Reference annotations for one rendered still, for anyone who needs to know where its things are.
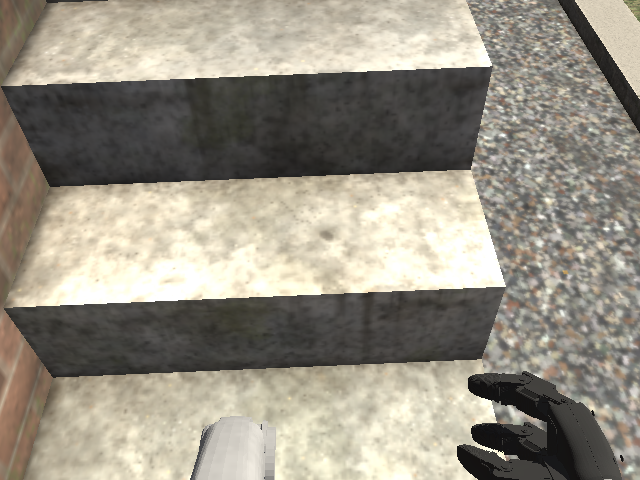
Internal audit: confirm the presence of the right robot hand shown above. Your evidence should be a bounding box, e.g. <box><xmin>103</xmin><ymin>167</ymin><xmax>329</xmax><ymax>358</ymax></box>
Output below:
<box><xmin>457</xmin><ymin>371</ymin><xmax>624</xmax><ymax>480</ymax></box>

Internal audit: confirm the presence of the robot left shin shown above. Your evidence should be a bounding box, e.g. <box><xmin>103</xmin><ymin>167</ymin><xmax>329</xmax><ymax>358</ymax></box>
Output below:
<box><xmin>199</xmin><ymin>424</ymin><xmax>212</xmax><ymax>449</ymax></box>

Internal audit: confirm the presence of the left robot thigh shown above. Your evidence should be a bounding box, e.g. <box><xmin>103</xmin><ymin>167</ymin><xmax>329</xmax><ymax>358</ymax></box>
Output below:
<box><xmin>190</xmin><ymin>416</ymin><xmax>276</xmax><ymax>480</ymax></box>

